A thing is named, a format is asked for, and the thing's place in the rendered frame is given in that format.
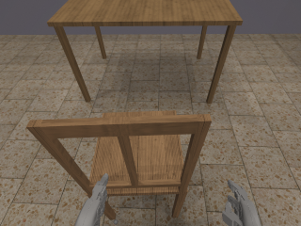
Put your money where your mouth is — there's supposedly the robot right hand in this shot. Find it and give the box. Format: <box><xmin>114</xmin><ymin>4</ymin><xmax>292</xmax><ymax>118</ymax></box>
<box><xmin>222</xmin><ymin>180</ymin><xmax>261</xmax><ymax>226</ymax></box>

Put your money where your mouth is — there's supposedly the chair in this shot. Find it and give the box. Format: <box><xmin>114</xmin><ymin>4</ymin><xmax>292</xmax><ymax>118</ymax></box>
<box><xmin>26</xmin><ymin>110</ymin><xmax>212</xmax><ymax>220</ymax></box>

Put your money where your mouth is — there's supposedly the robot left hand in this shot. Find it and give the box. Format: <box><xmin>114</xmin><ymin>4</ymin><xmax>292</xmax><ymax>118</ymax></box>
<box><xmin>74</xmin><ymin>173</ymin><xmax>109</xmax><ymax>226</ymax></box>

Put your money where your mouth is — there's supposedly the table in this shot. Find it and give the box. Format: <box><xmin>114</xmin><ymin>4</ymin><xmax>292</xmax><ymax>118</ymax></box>
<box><xmin>47</xmin><ymin>0</ymin><xmax>243</xmax><ymax>105</ymax></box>

